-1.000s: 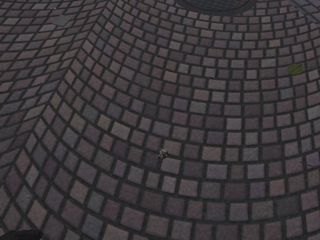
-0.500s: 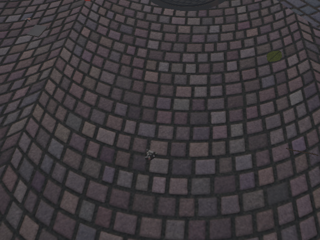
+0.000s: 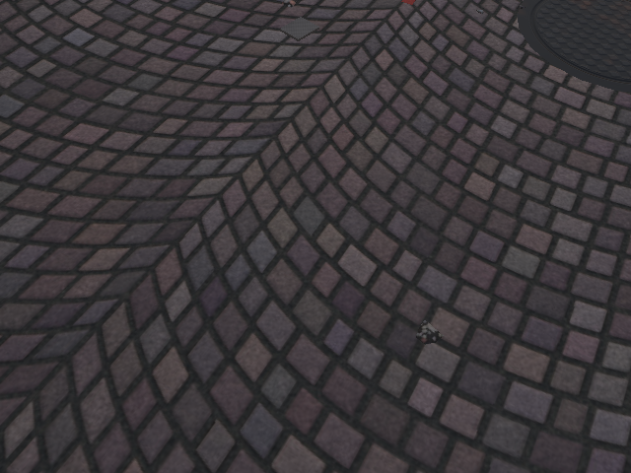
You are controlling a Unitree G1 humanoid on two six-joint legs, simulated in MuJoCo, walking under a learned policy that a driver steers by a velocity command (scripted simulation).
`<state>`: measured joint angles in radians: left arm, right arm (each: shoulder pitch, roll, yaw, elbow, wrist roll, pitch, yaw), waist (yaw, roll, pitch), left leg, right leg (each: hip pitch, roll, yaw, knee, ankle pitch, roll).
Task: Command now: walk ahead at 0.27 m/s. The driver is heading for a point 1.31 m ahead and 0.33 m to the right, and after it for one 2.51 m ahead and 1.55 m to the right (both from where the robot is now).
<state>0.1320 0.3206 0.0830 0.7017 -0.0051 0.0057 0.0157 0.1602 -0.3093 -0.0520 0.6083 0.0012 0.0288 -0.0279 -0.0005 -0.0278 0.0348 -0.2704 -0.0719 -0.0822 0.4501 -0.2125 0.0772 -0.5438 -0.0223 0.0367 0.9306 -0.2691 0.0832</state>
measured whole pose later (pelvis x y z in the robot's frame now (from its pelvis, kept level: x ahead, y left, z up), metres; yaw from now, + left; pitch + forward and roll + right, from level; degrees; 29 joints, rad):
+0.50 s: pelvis +0.22 -0.17 -0.05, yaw -21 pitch +3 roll +2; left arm 0.16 0.34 0.06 0.62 -0.06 -0.04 -0.05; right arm 0.35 -0.34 -0.08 0.79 -0.01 -0.05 0.00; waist -0.04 0.00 0.04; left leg 0.01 0.15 0.14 0.83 -0.52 -0.07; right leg -0.63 -0.03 -0.07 0.84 -0.26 -0.10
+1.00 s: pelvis +0.61 -0.37 -0.05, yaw -13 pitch -1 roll +0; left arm 0.30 0.30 0.03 0.75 0.00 -0.09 0.03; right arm 0.26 -0.31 -0.06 0.72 0.02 -0.07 0.05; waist -0.05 0.02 0.04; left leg -0.53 -0.14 0.10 0.69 -0.22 0.19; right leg -0.08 0.08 -0.06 1.32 -0.38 0.04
